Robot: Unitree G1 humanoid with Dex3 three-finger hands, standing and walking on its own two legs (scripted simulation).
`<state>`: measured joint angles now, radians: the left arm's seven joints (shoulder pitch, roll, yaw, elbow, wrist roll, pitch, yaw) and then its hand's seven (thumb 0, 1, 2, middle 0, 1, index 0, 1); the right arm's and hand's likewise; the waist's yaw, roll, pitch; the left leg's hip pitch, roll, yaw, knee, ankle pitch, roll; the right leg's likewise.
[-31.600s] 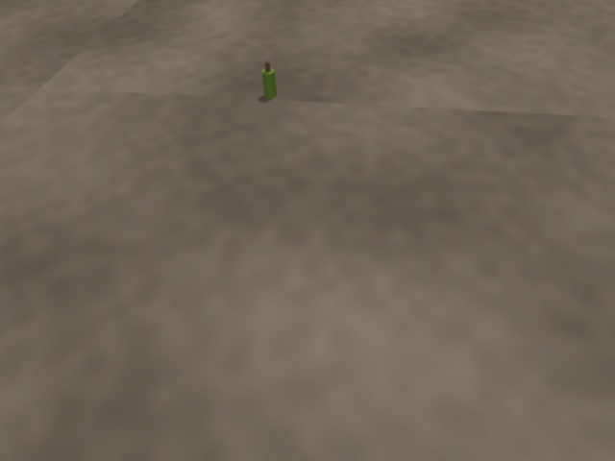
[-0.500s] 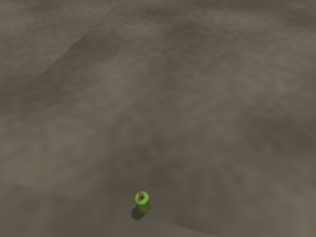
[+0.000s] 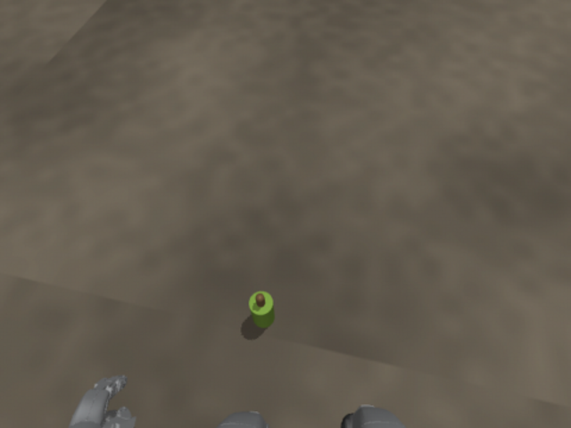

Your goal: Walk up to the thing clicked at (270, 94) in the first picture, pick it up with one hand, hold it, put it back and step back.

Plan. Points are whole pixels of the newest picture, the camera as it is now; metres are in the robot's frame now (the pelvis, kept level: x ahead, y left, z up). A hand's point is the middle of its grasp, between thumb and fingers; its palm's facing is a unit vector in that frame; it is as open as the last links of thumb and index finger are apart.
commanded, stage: step back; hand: left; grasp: from the side
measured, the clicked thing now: (261, 307) +0.46 +0.11 -0.65
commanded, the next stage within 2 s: none
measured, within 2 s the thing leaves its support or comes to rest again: neither
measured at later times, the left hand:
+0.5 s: hand out of the picture +0.05 +0.29 -0.14, palm faces -0.08 -0.91 -0.40, open 7.3 cm
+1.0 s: hand out of the picture -0.07 +0.32 -0.15, palm faces +0.00 -0.95 -0.33, open 7.3 cm
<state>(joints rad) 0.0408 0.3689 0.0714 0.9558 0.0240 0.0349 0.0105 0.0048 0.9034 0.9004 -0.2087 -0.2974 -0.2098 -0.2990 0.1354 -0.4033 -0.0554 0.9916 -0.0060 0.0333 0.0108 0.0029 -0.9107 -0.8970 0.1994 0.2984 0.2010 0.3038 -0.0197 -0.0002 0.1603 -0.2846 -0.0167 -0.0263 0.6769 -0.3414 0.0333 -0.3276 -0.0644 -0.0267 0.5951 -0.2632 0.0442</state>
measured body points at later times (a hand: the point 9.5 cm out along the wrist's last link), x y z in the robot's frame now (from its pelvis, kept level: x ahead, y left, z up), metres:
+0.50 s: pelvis -0.07 +0.04 +0.00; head -0.01 +0.02 +0.44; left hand +0.05 +0.34 -0.12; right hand +0.03 -0.27 -0.13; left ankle -0.02 +0.10 -0.72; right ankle -0.07 -0.06 -0.72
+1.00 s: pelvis -0.19 +0.06 +0.01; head -0.15 +0.10 +0.46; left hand -0.07 +0.37 -0.12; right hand -0.11 -0.25 -0.09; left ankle -0.18 +0.18 -0.72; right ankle -0.18 -0.08 -0.64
